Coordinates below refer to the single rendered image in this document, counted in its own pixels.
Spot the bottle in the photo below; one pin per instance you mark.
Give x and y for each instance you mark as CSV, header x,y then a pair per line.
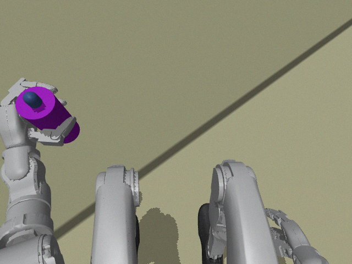
x,y
40,107

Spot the right robot foot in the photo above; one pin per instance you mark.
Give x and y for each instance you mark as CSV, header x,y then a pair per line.
x,y
203,230

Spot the right robot arm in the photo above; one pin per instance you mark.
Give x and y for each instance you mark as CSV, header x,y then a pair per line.
x,y
307,255

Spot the right robot hand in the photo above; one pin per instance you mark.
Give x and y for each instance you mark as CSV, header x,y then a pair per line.
x,y
290,237

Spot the left robot arm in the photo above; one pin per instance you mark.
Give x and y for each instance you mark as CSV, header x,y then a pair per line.
x,y
27,236

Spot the left robot hand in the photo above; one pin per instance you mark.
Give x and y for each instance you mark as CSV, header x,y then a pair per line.
x,y
16,130

